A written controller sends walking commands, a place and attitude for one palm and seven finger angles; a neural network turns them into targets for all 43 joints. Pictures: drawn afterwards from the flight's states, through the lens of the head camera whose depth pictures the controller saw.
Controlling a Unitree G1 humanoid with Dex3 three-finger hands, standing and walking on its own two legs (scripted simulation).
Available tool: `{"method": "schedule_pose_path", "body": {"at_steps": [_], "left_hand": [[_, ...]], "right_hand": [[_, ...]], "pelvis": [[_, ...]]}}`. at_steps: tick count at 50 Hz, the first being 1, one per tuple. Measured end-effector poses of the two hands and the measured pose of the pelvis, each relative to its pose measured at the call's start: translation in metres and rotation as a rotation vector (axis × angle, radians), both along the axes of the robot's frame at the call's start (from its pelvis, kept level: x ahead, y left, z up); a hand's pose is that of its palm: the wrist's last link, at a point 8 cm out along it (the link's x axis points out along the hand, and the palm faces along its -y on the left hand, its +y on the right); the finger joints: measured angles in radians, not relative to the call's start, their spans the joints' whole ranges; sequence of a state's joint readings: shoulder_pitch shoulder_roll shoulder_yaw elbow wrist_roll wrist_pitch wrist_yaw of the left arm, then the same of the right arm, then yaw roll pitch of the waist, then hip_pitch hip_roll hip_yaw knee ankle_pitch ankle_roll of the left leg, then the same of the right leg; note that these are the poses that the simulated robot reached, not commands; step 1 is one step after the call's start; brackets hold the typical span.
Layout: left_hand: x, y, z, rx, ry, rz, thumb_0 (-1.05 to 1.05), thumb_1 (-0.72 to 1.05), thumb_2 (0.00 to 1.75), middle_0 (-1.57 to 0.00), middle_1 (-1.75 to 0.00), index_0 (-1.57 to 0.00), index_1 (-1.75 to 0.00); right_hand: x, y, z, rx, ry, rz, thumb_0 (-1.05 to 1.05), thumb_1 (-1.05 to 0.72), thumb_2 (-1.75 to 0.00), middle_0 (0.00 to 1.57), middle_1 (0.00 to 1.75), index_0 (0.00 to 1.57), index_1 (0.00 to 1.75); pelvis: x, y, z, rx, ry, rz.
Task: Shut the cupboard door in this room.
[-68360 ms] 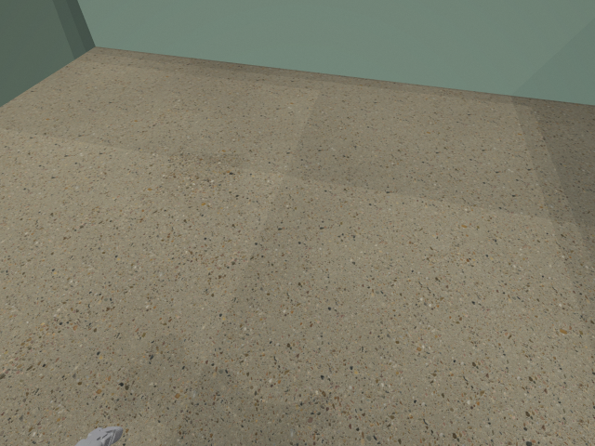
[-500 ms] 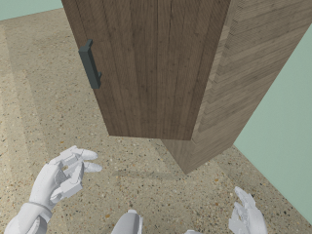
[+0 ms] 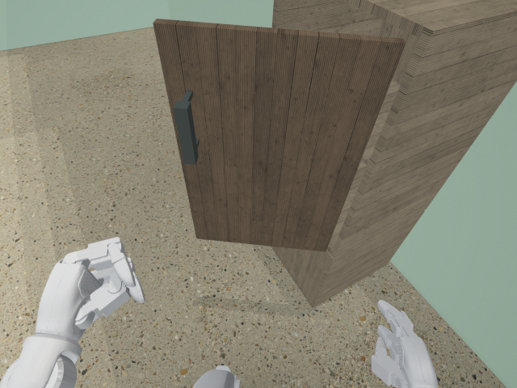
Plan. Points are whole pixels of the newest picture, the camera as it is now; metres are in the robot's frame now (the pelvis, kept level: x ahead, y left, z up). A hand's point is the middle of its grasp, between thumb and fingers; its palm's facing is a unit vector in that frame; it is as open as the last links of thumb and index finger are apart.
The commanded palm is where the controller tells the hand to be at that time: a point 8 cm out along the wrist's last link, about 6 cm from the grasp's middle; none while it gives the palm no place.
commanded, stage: raise the hand and make a fist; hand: left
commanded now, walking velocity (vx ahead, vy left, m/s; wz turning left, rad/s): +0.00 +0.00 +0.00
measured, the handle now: (189, 127) +0.53 +0.18 +0.12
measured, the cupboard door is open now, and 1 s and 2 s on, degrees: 55 55 55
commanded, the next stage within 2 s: bring the fist close to the handle in 0.70 s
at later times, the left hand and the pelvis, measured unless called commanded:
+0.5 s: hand (153, 286) +0.22 +0.16 +0.10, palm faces -0.05 -1.00 -0.02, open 3.1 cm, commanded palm +0.20 +0.21 +0.12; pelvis +0.00 -0.03 +0.02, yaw +0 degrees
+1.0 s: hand (158, 250) +0.26 +0.16 +0.12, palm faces +0.00 -1.00 -0.05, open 3.1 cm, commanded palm +0.25 +0.21 +0.12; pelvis +0.02 -0.03 +0.02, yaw +0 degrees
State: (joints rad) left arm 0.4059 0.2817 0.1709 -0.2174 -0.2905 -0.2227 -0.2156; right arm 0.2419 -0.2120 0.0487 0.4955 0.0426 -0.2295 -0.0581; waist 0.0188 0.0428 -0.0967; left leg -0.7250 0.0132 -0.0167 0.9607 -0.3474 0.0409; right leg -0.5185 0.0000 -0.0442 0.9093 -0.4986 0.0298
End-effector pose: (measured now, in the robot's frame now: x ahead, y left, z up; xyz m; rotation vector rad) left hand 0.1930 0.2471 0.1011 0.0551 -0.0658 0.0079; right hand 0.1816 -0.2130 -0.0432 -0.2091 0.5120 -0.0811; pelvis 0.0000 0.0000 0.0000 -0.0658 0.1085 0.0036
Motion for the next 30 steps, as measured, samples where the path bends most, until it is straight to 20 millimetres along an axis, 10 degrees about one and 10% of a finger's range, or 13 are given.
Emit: {"method": "schedule_pose_path", "body": {"at_steps": [9,18,30], "left_hand": [[-0.001,-0.013,-0.007,-0.020,0.122,-0.047,0.01,0.90,0.90,-1.26,-1.46,-1.26,-1.46],[0.008,-0.016,0.028,0.008,0.001,-0.015,0.02,0.90,0.90,-1.29,-1.49,-1.29,-1.50],[0.015,-0.034,0.012,-0.014,0.074,-0.019,0.02,0.90,0.90,-1.30,-1.50,-1.30,-1.50]], "right_hand": [[-0.013,-0.004,0.003,0.005,0.021,0.017,0.02,-0.90,-0.90,0.20,0.30,0.21,0.30],[-0.026,-0.029,0.000,-0.002,0.052,-0.010,0.02,-0.90,-0.90,0.20,0.30,0.21,0.30],[-0.017,-0.052,0.000,-0.014,0.045,-0.038,0.02,-0.90,-0.90,0.20,0.30,0.20,0.30]], "pelvis": [[-0.004,-0.006,0.010,0.010,-0.039,0.006],[-0.003,-0.018,0.016,0.020,-0.064,0.010],[0.009,-0.031,0.018,0.039,-0.054,-0.001]]}}
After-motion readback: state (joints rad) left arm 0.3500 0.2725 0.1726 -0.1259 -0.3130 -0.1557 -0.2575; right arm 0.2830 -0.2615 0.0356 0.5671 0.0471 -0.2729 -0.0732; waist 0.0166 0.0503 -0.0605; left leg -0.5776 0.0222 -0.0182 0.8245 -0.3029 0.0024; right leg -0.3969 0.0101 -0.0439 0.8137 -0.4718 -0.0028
